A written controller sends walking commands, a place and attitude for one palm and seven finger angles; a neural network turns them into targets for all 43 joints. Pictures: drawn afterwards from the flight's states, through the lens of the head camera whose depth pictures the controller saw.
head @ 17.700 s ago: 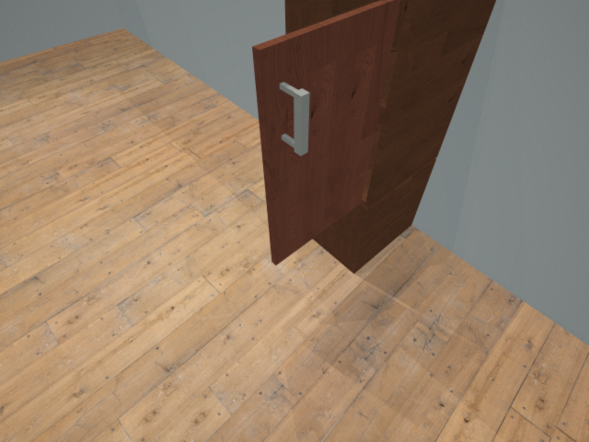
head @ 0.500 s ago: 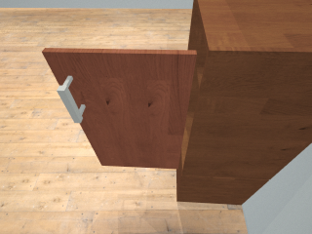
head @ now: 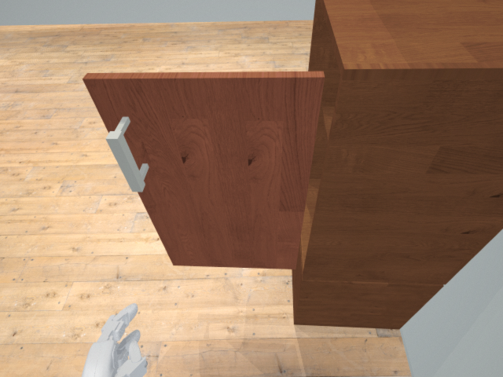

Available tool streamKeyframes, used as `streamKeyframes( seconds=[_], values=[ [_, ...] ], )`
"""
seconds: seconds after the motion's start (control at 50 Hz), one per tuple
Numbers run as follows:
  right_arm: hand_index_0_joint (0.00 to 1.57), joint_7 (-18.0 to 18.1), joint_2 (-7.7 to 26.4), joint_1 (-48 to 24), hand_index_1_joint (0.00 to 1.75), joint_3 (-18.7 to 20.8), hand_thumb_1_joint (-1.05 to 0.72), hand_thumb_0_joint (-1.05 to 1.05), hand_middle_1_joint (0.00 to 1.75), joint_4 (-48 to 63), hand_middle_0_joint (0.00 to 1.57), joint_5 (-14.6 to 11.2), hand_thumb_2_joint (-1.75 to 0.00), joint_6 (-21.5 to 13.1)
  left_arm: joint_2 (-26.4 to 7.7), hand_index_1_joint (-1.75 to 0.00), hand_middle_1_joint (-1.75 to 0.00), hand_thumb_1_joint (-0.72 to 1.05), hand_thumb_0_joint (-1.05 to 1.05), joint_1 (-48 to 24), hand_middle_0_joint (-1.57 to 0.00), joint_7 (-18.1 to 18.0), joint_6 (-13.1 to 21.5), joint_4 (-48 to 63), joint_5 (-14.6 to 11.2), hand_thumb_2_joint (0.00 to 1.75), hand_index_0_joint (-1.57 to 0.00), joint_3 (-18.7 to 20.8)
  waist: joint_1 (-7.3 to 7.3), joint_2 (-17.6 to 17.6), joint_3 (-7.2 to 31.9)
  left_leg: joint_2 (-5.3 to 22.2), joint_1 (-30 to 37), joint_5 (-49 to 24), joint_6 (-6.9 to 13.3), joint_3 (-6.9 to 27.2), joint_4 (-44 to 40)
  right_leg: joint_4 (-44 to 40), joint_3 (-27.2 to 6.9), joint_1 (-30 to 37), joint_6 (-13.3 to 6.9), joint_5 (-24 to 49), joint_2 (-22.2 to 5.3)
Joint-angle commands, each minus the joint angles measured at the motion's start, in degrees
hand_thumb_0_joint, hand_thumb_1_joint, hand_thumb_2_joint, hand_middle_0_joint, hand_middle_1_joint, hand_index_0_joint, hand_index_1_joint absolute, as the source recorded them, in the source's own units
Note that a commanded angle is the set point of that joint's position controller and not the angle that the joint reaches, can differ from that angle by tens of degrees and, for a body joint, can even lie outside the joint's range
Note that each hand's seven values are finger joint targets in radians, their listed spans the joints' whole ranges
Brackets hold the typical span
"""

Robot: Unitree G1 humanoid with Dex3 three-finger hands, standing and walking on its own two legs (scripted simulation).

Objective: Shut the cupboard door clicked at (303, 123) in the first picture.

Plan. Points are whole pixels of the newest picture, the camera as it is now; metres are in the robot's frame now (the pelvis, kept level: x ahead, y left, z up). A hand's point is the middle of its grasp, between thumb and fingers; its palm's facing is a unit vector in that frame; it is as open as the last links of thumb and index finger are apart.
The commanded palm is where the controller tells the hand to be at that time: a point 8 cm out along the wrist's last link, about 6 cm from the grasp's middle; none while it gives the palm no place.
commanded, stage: raise the hand and make a fist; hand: left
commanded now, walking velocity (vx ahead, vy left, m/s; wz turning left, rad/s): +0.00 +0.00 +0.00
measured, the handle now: (131, 155) +0.45 +0.22 +0.13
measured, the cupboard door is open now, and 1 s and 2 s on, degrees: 90 90 90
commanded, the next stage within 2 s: bring the fist close to the handle in 1.76 s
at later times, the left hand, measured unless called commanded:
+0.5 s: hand (136, 352) +0.16 +0.17 +0.02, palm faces -0.05 -1.00 -0.05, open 5.0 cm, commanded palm +0.14 +0.23 +0.02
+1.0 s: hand (106, 312) +0.20 +0.20 +0.07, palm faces +0.01 -1.00 -0.07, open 3.2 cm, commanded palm +0.17 +0.25 +0.09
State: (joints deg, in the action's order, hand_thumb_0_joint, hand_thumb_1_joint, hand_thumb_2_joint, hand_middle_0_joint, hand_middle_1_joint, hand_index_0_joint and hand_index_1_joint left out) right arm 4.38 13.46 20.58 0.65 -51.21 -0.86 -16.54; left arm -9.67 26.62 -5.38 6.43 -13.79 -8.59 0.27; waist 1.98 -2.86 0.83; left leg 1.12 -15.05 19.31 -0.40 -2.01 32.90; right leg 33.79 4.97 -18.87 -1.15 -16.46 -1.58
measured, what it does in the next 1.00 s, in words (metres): stands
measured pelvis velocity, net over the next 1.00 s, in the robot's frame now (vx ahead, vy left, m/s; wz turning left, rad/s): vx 0.00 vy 0.03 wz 0.01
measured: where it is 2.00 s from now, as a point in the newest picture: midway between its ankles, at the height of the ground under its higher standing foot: outside the picture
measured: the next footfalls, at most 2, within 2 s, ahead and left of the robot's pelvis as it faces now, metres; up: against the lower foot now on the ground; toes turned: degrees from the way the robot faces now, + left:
none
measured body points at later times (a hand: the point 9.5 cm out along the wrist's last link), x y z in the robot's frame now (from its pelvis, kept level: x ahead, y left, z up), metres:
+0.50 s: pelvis -0.04 +0.02 -0.07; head +0.01 +0.02 +0.38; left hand +0.16 +0.22 +0.02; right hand +0.18 -0.16 -0.13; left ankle -0.02 +0.12 -0.73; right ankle +0.01 -0.10 -0.73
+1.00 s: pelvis +0.00 +0.03 -0.03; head +0.01 +0.02 +0.42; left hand +0.19 +0.26 +0.08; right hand +0.18 -0.21 -0.08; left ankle -0.02 +0.12 -0.73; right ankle +0.01 -0.10 -0.73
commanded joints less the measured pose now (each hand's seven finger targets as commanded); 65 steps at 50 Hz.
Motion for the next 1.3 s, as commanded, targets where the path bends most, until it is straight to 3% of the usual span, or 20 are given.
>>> streamKeyframes(
  seconds=[0.0, 0.04, 0.06, 0.08, 0.14, 0.2, 0.28, 0.34, 0.4, 0.46, 0.48, 0.52, 0.58, 0.66, 0.7, 0.78, 0.86, 1.04, 1.16, 1.28],
  values=[
    [0.20, -2.34, 6.41, -9.87, 0.30, 3.65, -0.90, 0.00, 0.30, 17.98, 0.20, 0.79, -0.90, -7.53, 3.57, -0.46, -0.46, 0.90, 0.00, 7.24, -0.35, 7.93, 16.48, 5.85, -3.12, 0.90, -0.35, 0.31, -3.53, 18.27, 0.07, -2.62, -17.04, -1.10, 0.27, 2.17, 6.32, 1.77, -2.13, -10.58, 0.88, -9.55, -0.87],
    [0.20, -4.34, 6.33, -10.98, 0.30, 4.46, -0.90, 0.00, 0.30, 21.11, 0.20, 1.08, -0.90, -6.42, 3.98, -0.50, -0.50, 0.90, 0.00, 12.60, -0.38, 15.32, 25.94, 6.80, -5.17, 0.90, -0.38, 1.49, -5.38, 18.56, 4.09, -3.14, -23.27, -0.85, -0.66, 1.20, 12.23, 8.72, -3.32, -11.03, 0.15, -5.76, -0.87],
    [0.20, -5.23, 6.71, -11.59, 0.30, 4.85, -0.90, 0.00, 0.30, 22.70, 0.20, 1.25, -0.90, -5.40, 1.62, -0.52, -0.52, 0.90, 0.00, 11.78, -0.40, 18.93, 30.30, 7.84, -5.07, 0.90, -0.40, 3.11, -5.17, 16.56, 5.26, -3.40, -26.06, -0.64, -0.86, 1.02, 15.16, 11.70, -4.22, -11.71, -0.33, -3.84, -1.23],
    [0.20, -5.66, 6.77, -11.76, 0.30, 5.66, -0.90, 0.00, 0.30, 24.25, 0.20, 0.71, -0.90, -4.08, -3.14, -0.54, -0.54, 0.90, 0.00, 13.57, -0.42, 20.39, 31.48, 6.69, -4.07, 0.90, -0.42, 7.70, -6.78, 10.83, 7.02, -3.51, -27.55, -1.06, -0.51, 0.33, 17.07, 13.37, -5.85, -11.39, -1.18, -3.27, -1.90],
    [0.20, -5.26, 7.11, -15.21, 0.30, 4.82, -0.90, 0.00, 0.30, 32.31, 0.20, -0.47, -0.90, -0.29, -4.44, -0.60, -0.60, 0.90, 0.00, 8.83, -0.47, 20.05, 24.66, 19.01, -3.41, 0.90, -0.47, 5.63, -7.19, 2.35, 9.22, -3.87, -27.58, 2.28, 0.96, -0.96, 15.96, 15.59, -4.59, -13.67, -1.32, -7.20, -0.74],
    [0.20, -3.60, 6.59, -12.93, 0.30, 3.93, -0.90, 0.00, 0.30, 36.06, 0.20, -0.49, -0.90, 1.80, -6.03, -0.66, -0.66, 0.90, 0.00, -0.36, -0.53, 14.94, 20.69, 33.90, -2.73, 0.90, -0.53, 5.27, -4.68, -1.19, 12.57, -2.92, -26.65, 5.05, 1.65, 0.88, 16.86, 15.83, -4.75, -16.64, -0.82, -11.43, 0.21],
    [0.20, -2.24, 6.47, -9.19, 0.30, 2.36, -0.90, 0.00, 0.30, 35.51, 0.20, 0.49, -0.90, 1.36, -5.49, -0.74, -0.74, 0.90, 0.00, -11.57, -0.60, 11.71, 24.39, 47.42, -2.11, 0.90, -0.60, 1.34, 0.70, -0.44, 14.90, -1.47, -23.67, 3.21, 2.39, 3.64, 20.70, 17.87, -3.23, -21.11, -0.31, -7.28, 1.69],
    [0.20, -1.78, 7.26, -8.22, 0.30, 1.49, -0.90, 0.00, 0.30, 33.86, 0.20, 0.16, -0.90, 0.44, -4.43, -0.80, -0.80, 0.90, 0.00, -8.36, -0.66, 14.49, 23.39, 43.07, -2.52, 0.90, -0.66, -1.18, 1.63, -1.28, 12.47, -0.99, -24.19, 5.23, 2.07, 4.96, 20.21, 17.13, -2.42, -22.53, -0.31, -8.88, 1.98],
    [0.20, -1.21, 7.62, -8.33, 0.30, 0.80, -0.90, 0.00, 0.30, 33.91, 0.20, -0.81, -0.90, 0.54, -6.16, -0.86, -0.86, 0.90, 0.00, -4.31, -0.71, 17.68, 16.26, 37.72, -2.81, 0.90, -0.71, 0.14, 0.56, -0.36, 11.47, -1.28, -24.82, 7.37, 1.92, 5.27, 17.65, 14.49, -2.33, -19.41, -0.22, -11.25, 1.70],
    [0.20, -0.66, 6.71, -9.39, 0.30, 0.60, -0.90, 0.00, 0.30, 34.97, 0.20, -1.46, -0.90, 1.35, -7.73, -0.92, -0.92, 0.90, 0.00, 0.07, -0.77, 18.00, 8.50, 37.28, -3.78, 0.90, -0.77, 4.35, -2.24, 2.85, 13.86, -1.46, -23.46, 5.33, 1.74, 5.01, 14.47, 12.28, -2.00, -13.66, 0.05, -10.69, 1.33],
    [0.20, -0.38, 6.34, -10.51, 0.30, 0.37, -0.90, 0.00, 0.30, 34.66, 0.20, -1.39, -0.90, 1.63, -8.67, -0.94, -0.94, 0.90, 0.00, 1.04, -0.79, 17.33, 6.50, 35.60, -4.15, 0.90, -0.79, 6.62, -2.86, 2.61, 12.56, -1.54, -23.71, 5.11, 1.72, 4.99, 13.78, 11.77, -1.82, -12.82, 0.03, -10.80, 1.51],
    [0.20, -0.14, 5.63, -10.42, 0.30, 0.08, -0.90, 0.00, 0.30, 34.92, 0.20, -1.09, -0.90, 1.62, -8.67, -0.98, -0.98, 0.90, 0.00, 0.22, -0.82, 15.86, 5.68, 39.60, -5.63, 0.90, -0.82, 8.66, -3.75, 2.99, 13.60, -1.36, -22.04, 2.50, 1.46, 4.91, 12.33, 11.57, -1.20, -10.29, 0.11, -8.08, 1.25],
    [0.20, -0.22, 5.40, -10.10, 0.30, -0.25, -0.90, 0.00, 0.30, 34.02, 0.20, -0.47, -0.90, 0.73, -9.29, -1.04, -1.04, 0.90, 0.00, -0.17, -0.88, 13.63, 8.00, 42.46, -6.12, 0.90, -0.88, 10.38, -4.51, 2.08, 13.67, -1.04, -19.89, -2.89, 1.14, 4.96, 11.35, 12.62, 0.03, -8.26, -0.24, -2.10, 1.62],
    [0.20, -0.78, 6.28, -7.98, 0.30, 0.20, -0.90, 0.00, 0.30, 32.68, 0.20, -0.40, -0.90, -0.75, -7.14, -1.12, -1.12, 0.90, 0.00, 0.29, -0.95, 14.13, 11.22, 42.04, -6.17, 0.90, -0.95, 7.55, -2.86, 2.55, 11.92, -0.83, -18.05, -5.04, 0.86, 4.74, 10.85, 12.39, 0.42, -9.36, -0.01, 0.79, 1.59],
    [0.20, -0.94, 6.77, -7.85, 0.30, 0.33, -0.90, 0.00, 0.30, 32.58, 0.20, -0.53, -0.90, -1.45, -7.99, -1.16, -1.16, 0.90, 0.00, -0.53, -0.99, 15.03, 11.40, 43.16, -5.75, 0.90, -0.99, 7.24, -3.04, 0.48, 12.52, -0.89, -16.75, -6.48, 0.75, 4.79, 10.15, 12.19, 0.27, -8.26, -0.18, 1.84, 1.30],
    [0.20, -0.74, 7.06, -7.78, 0.30, 0.82, -0.90, 0.00, 0.30, 31.80, 0.20, -1.07, -0.90, -1.58, -10.14, -1.24, -1.24, 0.90, 0.00, 0.54, -1.06, 15.80, 9.35, 42.23, -5.97, 0.90, -1.06, 9.97, -3.35, 2.30, 11.96, -0.87, -15.24, -7.83, 0.90, 4.51, 9.10, 10.34, -0.02, -6.00, -0.10, 3.46, 1.26],
    [0.20, -0.47, 6.81, -7.81, 0.30, 0.48, -0.90, 0.00, 0.30, 31.77, 0.20, -1.31, -0.90, -1.41, -10.16, -1.32, -1.32, 0.90, 0.00, -2.18, -1.13, 15.87, 8.02, 44.67, -6.96, 0.90, -1.13, 10.93, -3.70, -0.04, 11.18, -0.84, -12.33, -10.71, 0.57, 4.23, 7.46, 9.26, 0.29, -4.42, -0.05, 6.63, 1.40],
    [0.20, 0.16, 6.98, -8.78, 0.30, -0.85, -0.90, 0.00, 0.30, 30.66, 0.20, -1.70, -0.90, -1.15, -11.61, -1.50, -1.50, 0.90, 0.00, -9.64, -1.30, 17.63, 2.72, 43.08, -7.35, 0.90, -1.30, 12.10, -3.18, 0.05, 8.46, -0.77, -7.56, -10.00, 0.92, 4.07, 3.53, 4.25, 0.11, -0.89, 0.18, 7.67, 1.48],
    [0.20, 0.69, 6.73, -10.04, 0.30, -1.68, -0.90, 0.00, 0.30, 29.36, 0.20, -1.77, -0.90, -1.45, -13.75, -1.50, -1.50, 0.90, 0.00, -15.03, -1.30, 19.34, -0.66, 42.56, -8.85, 0.90, -1.30, 15.51, -3.99, 0.00, 9.57, -1.07, -4.01, -13.30, 1.12, 3.54, 1.33, 1.35, -0.18, 3.64, 0.24, 12.09, 1.30],
    [0.20, 1.13, 7.04, -11.56, 0.30, -2.08, -0.90, 0.00, 0.30, 27.75, 0.20, -2.15, -0.90, -1.74, -15.63, -1.50, -1.50, 0.90, 0.00, -20.19, -1.30, 20.86, -3.52, 38.99, -10.04, 0.90, -1.30, 17.64, -4.35, 3.05, 7.72, -1.15, -2.50, -13.02, 1.52, 3.30, -1.05, -2.05, -0.82, 6.71, 0.42, 11.91, 1.02]
  ],
)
